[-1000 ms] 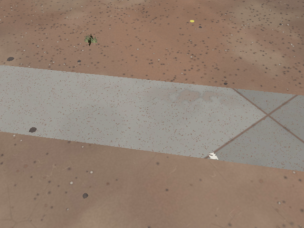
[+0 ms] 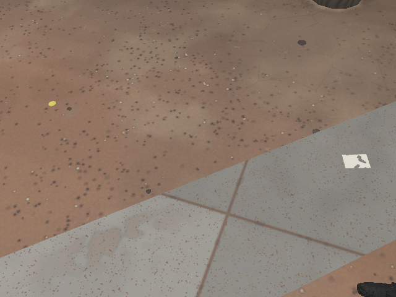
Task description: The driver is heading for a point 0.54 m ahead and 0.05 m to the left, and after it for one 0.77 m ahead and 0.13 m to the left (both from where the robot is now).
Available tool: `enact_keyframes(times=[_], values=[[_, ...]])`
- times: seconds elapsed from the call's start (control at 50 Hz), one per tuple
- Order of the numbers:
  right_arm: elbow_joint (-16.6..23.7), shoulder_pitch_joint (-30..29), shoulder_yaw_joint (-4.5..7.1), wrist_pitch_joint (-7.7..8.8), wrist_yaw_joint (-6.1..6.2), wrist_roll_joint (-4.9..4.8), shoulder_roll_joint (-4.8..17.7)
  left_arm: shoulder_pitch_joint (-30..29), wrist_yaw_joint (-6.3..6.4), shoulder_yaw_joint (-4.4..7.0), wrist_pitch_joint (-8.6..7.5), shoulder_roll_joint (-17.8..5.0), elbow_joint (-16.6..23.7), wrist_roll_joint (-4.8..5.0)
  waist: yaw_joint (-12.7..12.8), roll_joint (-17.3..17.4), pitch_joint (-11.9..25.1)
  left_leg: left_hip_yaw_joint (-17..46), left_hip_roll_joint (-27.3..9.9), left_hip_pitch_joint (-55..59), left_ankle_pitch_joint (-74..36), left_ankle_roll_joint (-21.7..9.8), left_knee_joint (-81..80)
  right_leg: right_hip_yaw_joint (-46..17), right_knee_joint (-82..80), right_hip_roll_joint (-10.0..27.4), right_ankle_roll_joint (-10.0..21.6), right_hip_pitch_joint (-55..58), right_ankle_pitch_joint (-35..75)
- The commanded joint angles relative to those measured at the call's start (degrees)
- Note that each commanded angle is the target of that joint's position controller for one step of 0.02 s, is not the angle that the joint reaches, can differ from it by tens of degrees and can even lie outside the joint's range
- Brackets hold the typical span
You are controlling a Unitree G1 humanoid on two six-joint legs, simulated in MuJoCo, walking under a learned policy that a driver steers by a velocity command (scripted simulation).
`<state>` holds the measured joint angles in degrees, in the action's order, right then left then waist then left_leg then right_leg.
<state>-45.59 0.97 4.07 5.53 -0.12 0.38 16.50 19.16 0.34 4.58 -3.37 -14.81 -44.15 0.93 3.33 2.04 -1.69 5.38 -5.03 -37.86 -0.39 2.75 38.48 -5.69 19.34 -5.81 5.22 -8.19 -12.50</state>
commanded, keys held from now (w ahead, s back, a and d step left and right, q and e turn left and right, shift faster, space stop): w+e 0.02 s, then w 0.50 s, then no key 0.04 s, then q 0.44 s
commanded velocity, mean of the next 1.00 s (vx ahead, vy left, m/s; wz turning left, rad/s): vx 0.36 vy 0.00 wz -0.01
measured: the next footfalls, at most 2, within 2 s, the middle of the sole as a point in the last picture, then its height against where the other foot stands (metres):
left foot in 0.16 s outside the picture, level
right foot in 0.66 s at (270, 280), level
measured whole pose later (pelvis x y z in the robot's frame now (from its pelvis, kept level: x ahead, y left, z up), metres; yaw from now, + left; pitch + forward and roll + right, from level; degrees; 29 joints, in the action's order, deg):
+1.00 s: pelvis +0.44 -0.02 -0.01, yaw +4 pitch +2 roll -2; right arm -43.2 11.1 4.2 -3.3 0.7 -0.5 17.4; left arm 7.3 1.3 3.7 -1.5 -15.6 -44.5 -1.0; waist 0.2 1.1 -2.6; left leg -1.0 -4.6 -30.7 17.2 2.8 49.4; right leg 10.9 23.2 2.7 1.5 -16.1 -8.4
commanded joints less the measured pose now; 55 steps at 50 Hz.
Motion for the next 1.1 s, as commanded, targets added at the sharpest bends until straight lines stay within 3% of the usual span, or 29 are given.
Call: enact_keyframes(times=[0.02, 0.12, 0.16, 0.18, 0.2, 0.22, 0.24, 0.26, 0.28, 0.32, 0.4, 0.46, 0.52, 0.58, 0.62, 0.64, 0.66, 0.68, 0.7, 0.72, 0.74, 0.76, 0.78, 0.8, 0.86, 0.94, 1.02, 1.08, 1.1], values=[[5.2, -6.4, 0.27, 1.05, -0.62, -0.65, 3.3, 0.9, 0.49, 2.68, -0.6, -10.0, 2.9, 0.35, 0.6, -7.0, 0.5, -2.3, 3.6, 7.1, -6.1, -0.1, -6.8, -10.1, -5.3, 12.3, 7.2, -4.9, 7.3], [5.5, -4.3, 0.75, 2.51, -1.91, -0.65, 5.8, 2.9, 0.97, 2.26, 0.17, -8.9, 1.4, -0.09, -0.4, -9.5, 1.1, -2.9, 3.9, 9.8, 1.8, -3.3, -11.0, -14.6, 2.0, 16.1, 6.1, 4.0, 12.1], [3.0, 5.4, 2.08, 3.11, -1.56, 0.12, 8.5, 1.7, 0.78, 1.48, 0.39, -7.1, 2.0, -0.31, -5.3, -9.3, 6.6, -3.8, 3.8, 24.1, 1.7, -6.9, -12.9, -12.1, 12.7, 12.0, 3.6, 3.1, 23.6], [2.0, 14.8, 2.79, 3.15, -1.29, 0.8, 11.5, 1.4, 0.75, 0.48, 0.33, -5.3, 3.3, -1.16, -9.2, -3.9, 14.8, 5.7, -5.0, 39.2, 1.0, -10.8, -10.9, -8.0, 28.4, 8.3, 1.3, -4.7, 15.4], [-1.1, 21.6, 4.22, 2.3, -1.67, 0.73, 15.8, 11.0, 0.58, -0.48, -0.46, -1.4, 3.2, 0.66, -5.8, 16.1, 21.4, 32.6, -16.7, 58.3, 13.1, -20.8, -16.4, -2.6, 48.1, -0.4, -3.4, -26.5, -14.7], [-1.2, 21.7, 2.88, 2.1, -2.09, -1.3, 10.3, 9.5, 0.73, 0.01, -0.83, -6.4, 2.3, 1.31, -7.6, 11.5, 18.1, 40.0, -17.3, 57.9, 27.6, -20.0, -21.3, -6.3, 54.8, 2.1, -3.4, -34.8, -20.6], [-0.3, 18.1, 1.92, 1.76, -1.9, -1.48, 7.0, 2.3, 0.6, 0.75, -0.94, -9.3, 3.4, 1.36, -8.7, 5.6, 9.9, 31.5, -15.1, 50.7, 28.8, -17.3, -22.2, -5.8, 56.3, 4.5, -3.1, -37.6, -15.7], [0.6, 14.4, 1.36, 1.24, -1.75, -0.64, 6.2, -2.1, 0.7, 0.54, -1.01, -8.8, 4.6, 0.62, -7.5, 1.0, 5.9, 24.6, -12.8, 43.1, 23.8, -15.7, -23.1, -3.0, 54.6, 7.0, -2.9, -36.0, -11.5], [0.6, 12.3, 0.92, 0.96, -1.67, -0.15, 5.1, -4.5, 0.58, 0.61, -1.23, -8.2, 5.5, -0.32, -6.3, 0.3, 2.6, 20.3, -10.9, 37.0, 18.0, -15.8, -24.5, -2.0, 50.8, 8.8, -3.0, -34.9, -8.6], [0.4, 11.6, 0.31, 1.12, -1.45, 0.33, 3.9, -3.2, 0.21, 0.55, -1.1, -6.5, 5.4, -0.35, -4.0, 3.2, 2.7, 14.4, -7.9, 31.9, 10.3, -15.2, -26.7, -0.7, 45.7, 11.2, -3.1, -29.8, -5.8], [-1.1, 14.1, 1.05, 1.21, -0.74, -0.73, 7.2, -7.1, 0.14, -0.55, -0.91, -3.7, 7.2, -0.73, -4.4, 2.4, 1.9, 8.1, -8.0, 30.4, 1.2, -16.7, -29.9, 2.0, 34.6, 12.7, -4.9, -31.0, -0.7], [-1.7, 15.7, 1.18, 0.54, -0.36, -1.22, 8.2, -12.2, -0.33, -1.21, -1.23, -2.6, 8.2, -0.56, -6.0, 2.1, 1.2, 2.9, -6.0, 30.1, -0.9, -15.0, -30.6, 3.5, 23.7, 11.9, -5.4, -28.8, 9.0], [-2.9, 18.9, 1.08, -0.06, -0.33, -1.65, 8.7, -17.2, -1.06, -1.43, -1.53, -2.6, 9.3, -0.03, -8.0, 2.2, 0.1, 0.4, -5.6, 30.8, -1.2, -13.9, -29.8, 5.2, 16.2, 10.1, -5.6, -25.6, 14.6], [-4.3, 21.3, 0.82, -1.41, -0.1, -1.56, 8.6, -20.5, -1.93, -1.19, -2.14, -3.3, 10.9, -0.33, -8.4, 2.8, -0.6, 0.7, -6.6, 34.7, -11.3, -12.2, -24.6, 5.5, 11.2, 7.9, -4.4, -23.5, 13.8], [-4.4, 20.5, 0.91, -2.25, 0.28, -1.7, 9.3, -17.2, -2.25, -0.37, -2.71, -5.0, 10.3, -0.94, -5.5, 3.8, 1.9, 1.7, -6.3, 36.2, -17.7, -10.1, -18.4, 5.2, 7.4, 6.2, -2.8, -17.1, 13.8], [-3.8, 19.1, 0.84, -2.38, 0.47, -1.85, 9.4, -11.6, -2.01, 0.45, -2.91, -6.6, 8.4, -1.59, -2.2, 3.4, 4.9, 1.0, -4.2, 34.8, -21.7, -8.6, -12.8, 6.0, 4.4, 5.3, -1.4, -8.5, 18.5], [-2.8, 19.0, 0.26, -2.01, 0.5, -1.14, 7.8, -5.8, -1.48, 1.48, -3.07, -10.1, 7.2, -2.5, 0.1, 1.1, 10.1, -0.7, -0.8, 29.1, -15.2, -6.1, -4.0, 3.0, 6.1, 10.1, 0.6, 3.9, 34.1], [-1.3, 22.0, -1.4, -1.23, 0.28, 0.41, 3.0, 0.5, -0.66, 2.17, -2.45, -14.2, 7.0, -4.16, 1.1, -9.9, 19.1, -3.6, 4.8, 11.2, 12.3, -2.0, 15.4, -10.5, 12.3, 25.7, 7.3, 25.1, 56.6], [-2.4, 28.5, -1.94, -1.06, 0.23, -0.89, 2.5, 1.5, -0.66, 1.77, -1.1, -13.0, 7.2, -2.97, 0.3, -19.0, 29.6, -0.4, 7.4, 4.8, 42.4, -0.5, 29.1, -21.5, 11.7, 34.5, 14.1, 31.1, 58.6], [-2.4, 25.5, -0.03, -1.66, 0.29, -2.26, 8.6, -0.2, -0.68, 1.2, -0.02, -10.5, 7.6, -2.08, 1.3, -12.5, 26.3, 2.0, 4.8, 2.4, 40.8, -0.1, 34.1, -18.0, 9.1, 31.1, 12.7, 24.6, 48.8], [-0.9, 20.7, 0.3, -2.51, 0.57, -2.74, 8.6, -3.9, -0.45, 0.58, 0.38, -8.7, 7.7, -1.52, 0.1, -10.2, 18.7, -0.3, 3.0, -1.2, 37.7, 0.1, 34.6, -12.5, 7.0, 28.2, 10.6, 18.0, 41.2], [-0.9, 19.3, 0.34, -3.77, 1.04, -2.14, 7.3, -7.5, -0.42, 0.0, 0.44, -7.1, 7.2, -1.34, -1.6, -7.8, 13.1, -1.4, 1.3, -0.6, 34.3, 0.7, 32.2, -8.4, 3.9, 25.7, 9.3, 9.6, 34.6], [-1.1, 19.7, 0.69, -5.38, 1.6, -1.66, 6.7, -11.0, -0.45, -0.35, 0.4, -5.9, 7.1, -1.61, -3.7, -8.3, 9.9, -1.4, -0.1, 3.1, 31.7, 1.2, 29.7, -5.0, 0.7, 24.0, 8.3, 1.5, 27.9], [-1.0, 21.0, 0.67, -6.8, 2.0, -1.49, 5.5, -13.5, -0.55, 0.01, 0.31, -6.8, 6.9, -2.36, -5.4, -9.9, 7.9, -2.9, 0.3, 7.8, 28.6, 1.9, 29.4, -2.1, -2.5, 22.9, 8.3, -5.9, 24.0], [0.9, 20.5, 1.08, -8.39, 2.44, -1.02, 4.4, -16.8, -0.08, 0.45, -0.23, -7.4, 6.2, -2.87, -6.8, -10.3, 6.3, -4.0, 0.0, 10.5, 22.3, 1.9, 24.9, 3.2, -6.0, 23.0, 9.0, -11.1, 18.4], [4.2, 14.6, 0.89, -8.38, 1.21, -0.74, 4.0, -16.6, 1.27, 1.01, 0.54, -8.8, 4.6, -2.15, -5.1, -8.7, 7.0, -4.9, -0.9, 12.8, 15.6, 0.3, 13.8, 7.0, -6.2, 23.8, 8.5, -8.4, 14.2], [6.9, 11.3, 1.48, -8.89, -0.13, -0.87, 5.5, -15.1, 1.24, 1.72, 2.08, -10.9, 3.0, -0.94, -3.9, -8.6, 6.4, -7.1, 0.2, 14.5, 18.1, -1.5, 6.3, 7.6, -3.5, 25.9, 7.1, -3.9, 11.5], [7.0, 13.5, 2.19, -8.83, -0.63, -0.6, 5.9, -14.4, 1.22, 1.88, 3.03, -10.7, 1.6, 0.43, -5.4, -7.2, 6.3, -9.8, 3.2, 22.0, 12.4, -4.7, -6.6, 10.3, 3.9, 23.8, 2.3, -3.8, 7.2], [6.7, 15.4, 3.09, -8.66, -0.1, -0.29, 8.4, -11.2, 1.06, 1.52, 3.35, -8.8, 0.1, 0.04, -5.4, -2.4, 5.8, -6.0, 2.5, 26.6, 3.8, -6.9, -12.6, 13.2, 10.9, 20.5, -1.7, -6.9, 2.1]])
